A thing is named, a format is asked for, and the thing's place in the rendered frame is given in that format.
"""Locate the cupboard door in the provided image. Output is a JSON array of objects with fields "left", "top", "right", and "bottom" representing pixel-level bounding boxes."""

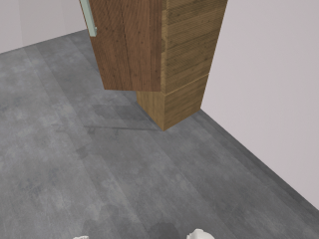
[{"left": 79, "top": 0, "right": 162, "bottom": 92}]

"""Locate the handle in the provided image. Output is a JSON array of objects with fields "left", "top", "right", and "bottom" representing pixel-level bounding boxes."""
[{"left": 80, "top": 0, "right": 98, "bottom": 37}]

